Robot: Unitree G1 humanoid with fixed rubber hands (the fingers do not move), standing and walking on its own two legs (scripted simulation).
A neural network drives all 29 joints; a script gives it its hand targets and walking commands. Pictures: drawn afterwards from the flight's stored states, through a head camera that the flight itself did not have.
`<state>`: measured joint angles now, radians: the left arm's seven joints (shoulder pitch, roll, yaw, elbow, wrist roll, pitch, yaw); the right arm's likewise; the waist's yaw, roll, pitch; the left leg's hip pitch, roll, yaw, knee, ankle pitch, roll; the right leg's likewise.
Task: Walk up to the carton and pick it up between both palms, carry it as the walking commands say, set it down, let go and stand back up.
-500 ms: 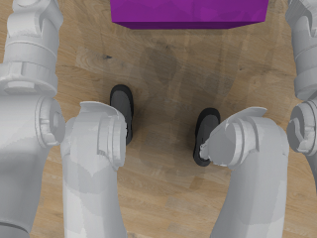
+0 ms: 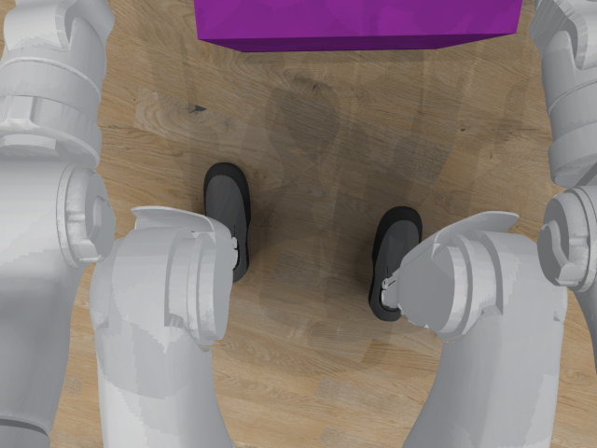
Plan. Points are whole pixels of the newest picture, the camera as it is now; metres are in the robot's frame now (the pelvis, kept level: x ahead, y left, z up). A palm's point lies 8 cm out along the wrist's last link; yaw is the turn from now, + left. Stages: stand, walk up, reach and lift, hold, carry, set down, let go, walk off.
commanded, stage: reach and lift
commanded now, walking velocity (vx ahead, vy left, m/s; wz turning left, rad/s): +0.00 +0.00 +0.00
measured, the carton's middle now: out of the picture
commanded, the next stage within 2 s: none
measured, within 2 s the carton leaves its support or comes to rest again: leaves its support in 1.50 s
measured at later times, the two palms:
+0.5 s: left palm out of the picture +0.55 +0.19 -0.20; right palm out of the picture +0.55 -0.17 -0.21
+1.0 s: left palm out of the picture +0.55 +0.19 -0.20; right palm out of the picture +0.55 -0.17 -0.21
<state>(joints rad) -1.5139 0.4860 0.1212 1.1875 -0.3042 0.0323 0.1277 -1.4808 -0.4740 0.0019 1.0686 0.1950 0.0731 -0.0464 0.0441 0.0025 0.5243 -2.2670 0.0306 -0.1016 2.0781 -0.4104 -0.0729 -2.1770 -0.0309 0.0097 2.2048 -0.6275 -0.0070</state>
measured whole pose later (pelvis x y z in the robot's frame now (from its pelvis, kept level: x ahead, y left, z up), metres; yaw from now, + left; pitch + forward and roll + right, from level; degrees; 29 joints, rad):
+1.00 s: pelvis +0.00 +0.00 +0.00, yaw +0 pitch +34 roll +1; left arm -1.62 0.39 0.10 1.28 -0.31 -0.01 0.11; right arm -1.55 -0.45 0.06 1.14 0.23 0.10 -0.02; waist 0.03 0.00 0.52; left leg -2.27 0.03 -0.10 2.09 -0.41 -0.07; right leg -2.19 -0.02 0.02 2.21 -0.62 -0.01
